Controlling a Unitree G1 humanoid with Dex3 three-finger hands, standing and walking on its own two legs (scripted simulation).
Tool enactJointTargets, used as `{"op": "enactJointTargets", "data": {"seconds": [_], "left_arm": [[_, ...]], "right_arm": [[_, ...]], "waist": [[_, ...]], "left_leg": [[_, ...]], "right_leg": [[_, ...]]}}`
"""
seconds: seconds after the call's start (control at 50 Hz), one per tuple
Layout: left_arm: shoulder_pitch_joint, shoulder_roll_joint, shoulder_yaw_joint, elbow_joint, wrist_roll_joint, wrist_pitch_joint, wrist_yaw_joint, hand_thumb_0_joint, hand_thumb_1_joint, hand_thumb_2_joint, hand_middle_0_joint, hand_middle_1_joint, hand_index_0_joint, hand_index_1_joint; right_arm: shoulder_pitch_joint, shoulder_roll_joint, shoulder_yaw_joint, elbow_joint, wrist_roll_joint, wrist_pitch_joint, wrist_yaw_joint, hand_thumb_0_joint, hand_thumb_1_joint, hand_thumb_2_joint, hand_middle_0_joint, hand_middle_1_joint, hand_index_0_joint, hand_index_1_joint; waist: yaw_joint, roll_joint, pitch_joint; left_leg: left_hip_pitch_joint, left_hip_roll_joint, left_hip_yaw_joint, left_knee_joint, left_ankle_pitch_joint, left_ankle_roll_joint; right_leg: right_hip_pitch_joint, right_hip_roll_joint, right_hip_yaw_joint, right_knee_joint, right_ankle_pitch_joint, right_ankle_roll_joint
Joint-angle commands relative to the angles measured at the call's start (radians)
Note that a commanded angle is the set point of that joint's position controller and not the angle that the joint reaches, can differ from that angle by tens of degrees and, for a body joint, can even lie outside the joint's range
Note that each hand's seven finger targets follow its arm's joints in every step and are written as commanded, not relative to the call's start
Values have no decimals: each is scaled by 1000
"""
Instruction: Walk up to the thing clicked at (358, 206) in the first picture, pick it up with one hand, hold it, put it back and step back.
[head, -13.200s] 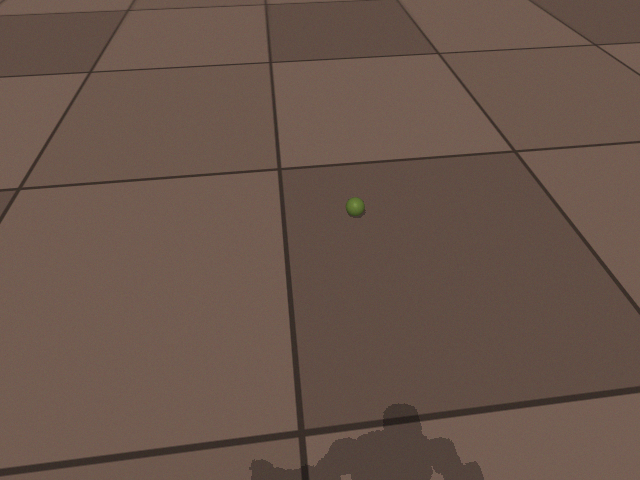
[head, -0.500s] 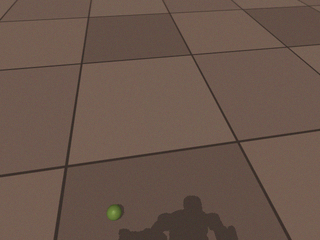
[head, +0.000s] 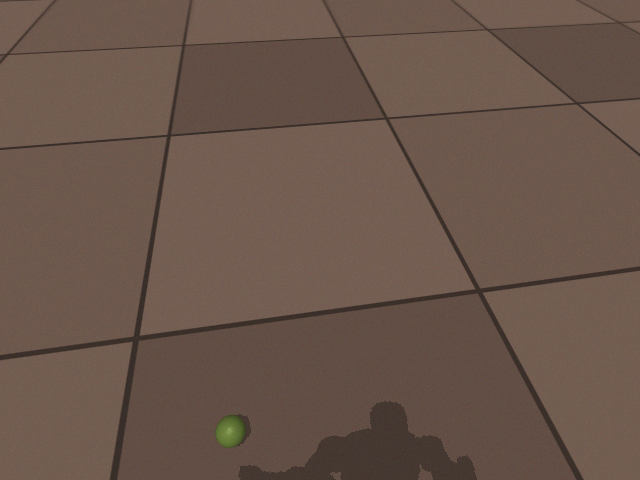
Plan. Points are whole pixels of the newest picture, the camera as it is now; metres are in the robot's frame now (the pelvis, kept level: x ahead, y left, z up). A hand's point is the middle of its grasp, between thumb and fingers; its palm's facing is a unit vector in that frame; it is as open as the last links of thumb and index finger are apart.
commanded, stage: stand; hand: left
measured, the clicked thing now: (230, 431) +0.41 +0.26 -0.74
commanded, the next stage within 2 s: walk up in 0.36 s
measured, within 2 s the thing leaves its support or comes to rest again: neither
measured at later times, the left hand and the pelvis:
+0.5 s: hand out of the picture +0.05 +0.26 -0.17, palm faces -0.02 -0.93 -0.38, open 7.4 cm; pelvis -0.03 -0.01 -0.01, yaw +0 degrees
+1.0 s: hand out of the picture -0.05 +0.21 -0.15, palm faces +0.08 -0.90 -0.44, open 7.4 cm; pelvis -0.15 -0.06 -0.02, yaw +5 degrees
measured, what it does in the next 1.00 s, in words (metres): walks backwards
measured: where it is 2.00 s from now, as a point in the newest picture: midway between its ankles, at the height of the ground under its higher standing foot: outside the picture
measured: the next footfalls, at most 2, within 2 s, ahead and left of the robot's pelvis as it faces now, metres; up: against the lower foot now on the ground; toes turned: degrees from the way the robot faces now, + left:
left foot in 1.12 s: -0.19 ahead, +0.09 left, +0.00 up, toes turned +5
right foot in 1.52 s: -0.31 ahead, -0.15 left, +0.00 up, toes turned +1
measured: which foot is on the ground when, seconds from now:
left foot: down 0.00-0.66, up 0.68-1.00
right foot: down 0.00-1.00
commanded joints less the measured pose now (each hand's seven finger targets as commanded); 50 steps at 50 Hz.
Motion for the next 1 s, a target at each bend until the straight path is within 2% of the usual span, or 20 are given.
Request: {"op": "enactJointTargets", "data": {"seconds": [0.0, 0.32, 0.34, 0.4, 0.44, 0.48, 0.54, 0.58, 0.6, 0.62, 0.64, 0.66, 0.68, 0.72, 0.74, 0.76, 0.8, 0.86, 0.92, 0.98], "left_arm": [[-31, 215, 45, -57, -2, -23, 17, 0, 900, 900, -200, -300, -200, -300], [-1, 206, 44, -57, 3, -18, 13, 0, 900, 900, -200, -300, -200, -300], [-27, 261, 74, -77, -16, 0, 21, 0, 900, 900, -200, -300, -200, -300], [24, 206, 70, -108, -24, 17, 30, 0, 900, 900, -200, -300, -200, -300], [67, 196, 75, -127, -19, 37, 27, 0, 900, 900, -200, -300, -200, -300], [89, 199, 84, -139, -17, 54, 22, 0, 900, 900, -200, -300, -200, -300], [151, 178, 91, -152, -19, 59, 16, 0, 900, 900, -200, -300, -200, -300], [184, 181, 102, -148, -6, 46, 22, 0, 900, 900, -200, -300, -200, -300], [170, 220, 114, -160, 7, 37, 27, 0, 900, 900, -200, -300, -200, -300], [140, 306, 138, -186, 22, 31, 31, 0, 900, 900, -200, -300, -200, -300], [47, 357, 147, -234, 32, 30, 31, 0, 900, 900, -200, -300, -200, -300], [-16, 373, 147, -274, 41, 25, 30, 0, 900, 900, -200, -300, -200, -300], [-55, 367, 147, -291, 43, 17, 33, 0, 900, 900, -200, -300, -200, -300], [-119, 290, 136, -319, 36, 11, 35, 0, 900, 900, -200, -300, -200, -300], [-122, 267, 131, -325, 32, 12, 36, 0, 900, 900, -200, -300, -200, -300], [-84, 252, 130, -330, 28, 13, 38, 0, 900, 900, -200, -300, -200, -300], [32, 229, 130, -329, 22, 15, 48, 0, 900, 900, -200, -300, -200, -300], [118, 216, 133, -320, 12, 24, 65, 0, 900, 900, -200, -300, -200, -300], [157, 246, 143, -338, 6, 27, 72, 0, 900, 900, -200, -300, -200, -300], [92, 279, 150, -374, 6, 26, 69, 0, 900, 900, -200, -300, -200, -300]], "right_arm": [[-39, -215, -36, -61, 3, -21, -12, 0, -900, -900, 200, 300, 200, 300], [-27, -222, -38, -65, 2, -22, -14, 0, -900, -900, 200, 300, 200, 300], [-37, -277, -56, -67, 5, -2, -14, 0, -900, -900, 200, 300, 200, 300], [8, -290, -72, -96, 18, 11, -18, 0, -900, -900, 200, 300, 200, 300], [-16, -316, -89, -138, 12, 16, -21, 0, -900, -900, 200, 300, 200, 300], [-36, -320, -99, -175, -5, 23, -28, 0, -900, -900, 200, 300, 200, 300], [-94, -297, -100, -234, -21, 40, -31, 0, -900, -900, 200, 300, 200, 300], [-135, -269, -88, -253, -6, 59, -26, 0, -900, -900, 200, 300, 200, 300], [-123, -234, -78, -255, 5, 68, -23, 0, -900, -900, 200, 300, 200, 300], [-95, -177, -64, -268, 16, 71, -23, 0, -900, -900, 200, 300, 200, 300], [-46, -173, -66, -263, 7, 78, -30, 0, -900, -900, 200, 300, 200, 300], [2, -205, -79, -254, 4, 82, -36, 0, -900, -900, 200, 300, 200, 300], [25, -224, -87, -247, 3, 82, -39, 0, -900, -900, 200, 300, 200, 300], [63, -256, -92, -229, 18, 71, -34, 0, -900, -900, 200, 300, 200, 300], [86, -257, -87, -230, 19, 70, -35, 0, -900, -900, 200, 300, 200, 300], [90, -253, -77, -241, 18, 66, -40, 0, -900, -900, 200, 300, 200, 300], [57, -231, -60, -272, 4, 58, -48, 0, -900, -900, 200, 300, 200, 300], [13, -211, -50, -304, -8, 46, -54, 0, -900, -900, 200, 300, 200, 300], [21, -215, -59, -328, -18, 50, -52, 0, -900, -900, 200, 300, 200, 300], [98, -237, -79, -314, -16, 61, -41, 0, -900, -900, 200, 300, 200, 300]], "waist": [[-5, 1, -68], [2, 11, -78], [-1, 13, 51], [-5, 97, -66], [5, 180, -152], [7, 213, -165], [50, 203, -182], [87, 145, -140], [79, 16, -92], [60, -204, -40], [27, -206, -7], [10, -173, -6], [2, -203, -12], [-32, -145, -30], [-44, -139, -54], [-25, -116, -97], [41, -94, -128], [92, -116, -133], [105, -168, -139], [65, -184, -182]], "left_leg": [[108, 108, -95, -40, 118, 24], [115, 112, -106, -45, 89, 31], [36, 113, -124, 13, 319, 52], [63, 209, -188, -4, 492, 143], [73, 288, -240, -19, 463, 225], [-24, 322, -258, -46, 301, 264], [-49, 267, -189, 77, 274, 229], [-87, 185, -148, 189, 152, 153], [-131, 85, -115, 286, 8, 100], [-272, -70, -91, 421, -260, 40], [-289, -133, -149, 600, -460, 13], [-252, -128, -193, 747, -487, 19], [-239, -116, -215, 837, -455, 27], [-261, -133, -231, 880, -345, 11], [-295, -141, -219, 881, -321, 3], [-347, -151, -210, 880, -317, -2], [-409, -125, -195, 814, -353, -12], [-440, -89, -171, 667, -386, -19], [-375, -61, -136, 535, -420, -14], [-239, -49, -96, 492, -397, -4]], "right_leg": [[-102, -102, 50, -66, 118, -50], [-102, -98, 44, -63, 96, -54], [-194, -63, 32, 67, 264, -54], [-163, 14, -40, 273, 157, -55], [-186, 48, -34, 440, -199, -63], [-193, 31, 14, 617, -337, -75], [-198, 13, 21, 510, -233, -82], [-161, 3, 4, 212, -25, -52], [-174, -51, 91, 61, 77, -49], [-181, -196, 320, 3, 230, -78], [-282, -288, 375, -13, 228, -192], [-379, -345, 402, 1, 279, -288], [-415, -348, 410, 10, 315, -305], [-328, -223, 233, 82, 389, -235], [-252, -186, 161, 125, 443, -205], [-128, -185, 150, 171, 520, -194], [32, -218, 178, 230, 652, -225], [167, -247, 188, 263, 730, -243], [168, -279, 222, 269, 783, -260], [60, -301, 227, 237, 686, -263]]}}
